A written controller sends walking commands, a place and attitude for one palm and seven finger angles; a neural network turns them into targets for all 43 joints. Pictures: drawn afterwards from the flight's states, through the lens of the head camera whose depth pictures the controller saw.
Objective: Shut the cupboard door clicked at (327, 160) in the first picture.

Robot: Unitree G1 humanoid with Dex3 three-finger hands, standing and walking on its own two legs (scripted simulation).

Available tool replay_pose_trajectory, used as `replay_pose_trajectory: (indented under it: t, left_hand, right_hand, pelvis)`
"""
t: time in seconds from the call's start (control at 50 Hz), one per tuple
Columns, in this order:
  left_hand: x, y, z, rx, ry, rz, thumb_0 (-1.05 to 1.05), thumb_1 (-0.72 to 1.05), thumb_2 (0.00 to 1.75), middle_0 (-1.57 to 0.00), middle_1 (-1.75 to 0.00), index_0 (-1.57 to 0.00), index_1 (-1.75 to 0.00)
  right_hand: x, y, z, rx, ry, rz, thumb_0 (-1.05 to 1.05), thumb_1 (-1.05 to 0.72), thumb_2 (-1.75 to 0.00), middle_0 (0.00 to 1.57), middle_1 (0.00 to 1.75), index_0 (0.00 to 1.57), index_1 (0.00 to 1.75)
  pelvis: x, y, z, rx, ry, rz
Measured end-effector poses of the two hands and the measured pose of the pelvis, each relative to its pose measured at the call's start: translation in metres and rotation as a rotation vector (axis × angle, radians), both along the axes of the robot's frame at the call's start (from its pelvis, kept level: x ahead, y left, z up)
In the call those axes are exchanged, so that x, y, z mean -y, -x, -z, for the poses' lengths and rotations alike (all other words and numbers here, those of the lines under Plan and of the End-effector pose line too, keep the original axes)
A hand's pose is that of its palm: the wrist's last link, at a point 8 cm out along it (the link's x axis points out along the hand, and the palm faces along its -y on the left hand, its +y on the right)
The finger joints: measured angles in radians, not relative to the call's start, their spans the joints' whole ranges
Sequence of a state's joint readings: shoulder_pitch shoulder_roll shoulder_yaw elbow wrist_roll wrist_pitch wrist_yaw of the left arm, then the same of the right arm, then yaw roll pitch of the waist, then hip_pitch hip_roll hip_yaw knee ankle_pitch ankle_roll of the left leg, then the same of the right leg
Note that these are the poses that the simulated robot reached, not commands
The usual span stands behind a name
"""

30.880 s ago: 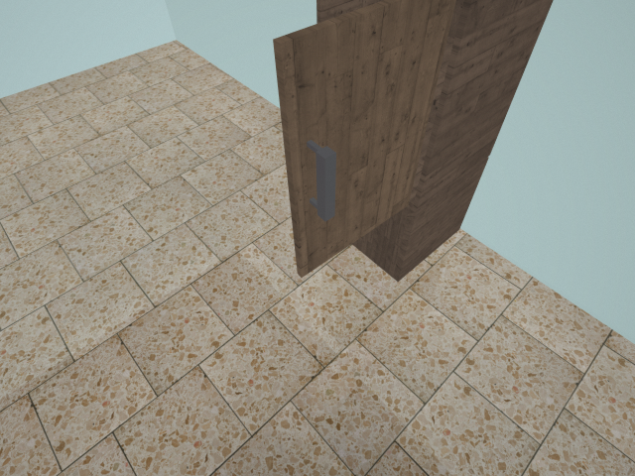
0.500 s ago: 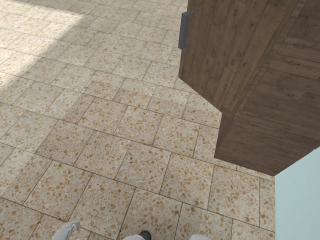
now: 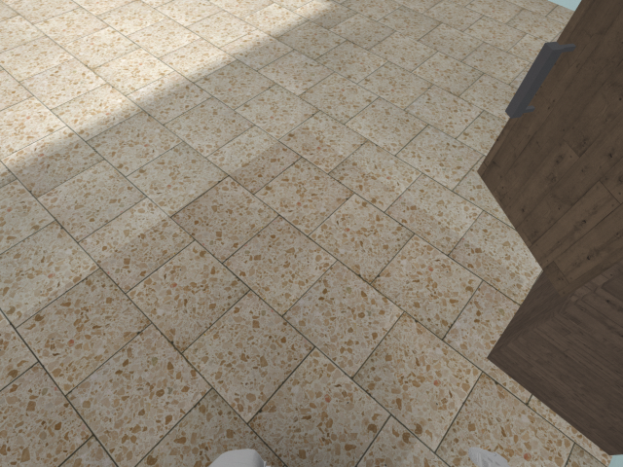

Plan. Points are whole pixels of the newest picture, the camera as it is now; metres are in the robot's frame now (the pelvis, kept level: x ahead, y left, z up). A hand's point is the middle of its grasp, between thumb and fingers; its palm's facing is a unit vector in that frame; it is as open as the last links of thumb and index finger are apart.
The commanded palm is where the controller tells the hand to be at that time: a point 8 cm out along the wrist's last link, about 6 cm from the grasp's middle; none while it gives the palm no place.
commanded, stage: walk to a spot facing it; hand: left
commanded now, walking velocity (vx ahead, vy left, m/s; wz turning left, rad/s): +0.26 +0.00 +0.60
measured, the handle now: (540, 81) +0.85 -0.43 +0.00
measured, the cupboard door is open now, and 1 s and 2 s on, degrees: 58 58 58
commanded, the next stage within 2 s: turn to face it in 1.30 s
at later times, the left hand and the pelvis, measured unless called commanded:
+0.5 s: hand (171, 464) +0.12 +0.19 -0.12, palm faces +0.28 -0.92 -0.29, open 7.4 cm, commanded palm none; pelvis +0.08 -0.03 +0.01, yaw +16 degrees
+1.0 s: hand out of the picture +0.09 +0.23 -0.17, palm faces +0.60 -0.77 -0.20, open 7.4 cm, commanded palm none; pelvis +0.23 +0.09 +0.00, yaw +34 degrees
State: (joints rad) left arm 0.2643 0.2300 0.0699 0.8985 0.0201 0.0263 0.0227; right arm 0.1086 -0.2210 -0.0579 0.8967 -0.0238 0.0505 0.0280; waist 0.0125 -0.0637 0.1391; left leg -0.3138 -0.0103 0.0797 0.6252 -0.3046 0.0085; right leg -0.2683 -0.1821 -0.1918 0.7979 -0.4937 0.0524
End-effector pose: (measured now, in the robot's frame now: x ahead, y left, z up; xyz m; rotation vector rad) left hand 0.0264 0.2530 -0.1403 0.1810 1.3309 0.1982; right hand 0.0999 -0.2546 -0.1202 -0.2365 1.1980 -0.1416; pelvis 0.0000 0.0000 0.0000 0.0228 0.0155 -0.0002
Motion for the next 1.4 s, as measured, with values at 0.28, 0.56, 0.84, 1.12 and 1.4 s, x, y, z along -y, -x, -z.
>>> replay_pose_trajectory:
  t: [0.28, 0.56, 0.84, 1.12, 1.4]
  left_hand:
    - [-0.016, -0.051, -0.037, 0.169, -0.018, -0.067, 0.01, 0.91, 0.90, -0.20, -0.30, -0.20, -0.30]
    - [0.035, -0.056, -0.051, 0.157, -0.062, -0.258, 0.00, 0.91, 0.90, -0.20, -0.30, -0.20, -0.30]
    - [0.073, 0.011, -0.011, -0.149, 0.122, -0.611, 0.00, 0.91, 0.90, -0.20, -0.30, -0.20, -0.30]
    - [-0.107, -0.138, -0.023, 0.152, -0.015, -0.601, 0.01, 0.91, 0.90, -0.20, -0.30, -0.20, -0.30]
    - [-0.183, -0.327, -0.029, 0.291, -0.016, -0.519, 0.00, 0.91, 0.90, -0.20, -0.30, -0.20, -0.30]
  right_hand:
    - [-0.011, -0.009, -0.017, -0.023, -0.005, -0.089, 0.01, -0.90, -0.90, 0.20, 0.30, 0.20, 0.30]
    - [0.019, -0.086, 0.006, -0.158, -0.051, -0.203, 0.01, -0.90, -0.90, 0.20, 0.29, 0.20, 0.30]
    - [-0.127, -0.300, 0.001, -0.013, -0.048, -0.584, 0.01, -0.91, -0.90, 0.19, 0.29, 0.19, 0.30]
    - [-0.221, -0.355, -0.018, 0.034, -0.017, -0.620, 0.01, -0.90, -0.90, 0.20, 0.29, 0.20, 0.30]
    - [-0.216, -0.334, 0.001, -0.342, 0.026, -0.456, 0.01, -0.90, -0.90, 0.20, 0.30, 0.20, 0.30]
  pelvis:
    - [0.003, -0.025, -0.022, 0.007, 0.035, -0.125]
    - [0.033, -0.102, -0.023, 0.002, -0.008, -0.324]
    - [-0.028, -0.186, -0.006, 0.002, 0.027, -0.539]
    - [-0.122, -0.261, -0.019, 0.036, 0.033, -0.627]
    - [-0.181, -0.381, -0.013, 0.022, -0.001, -0.677]
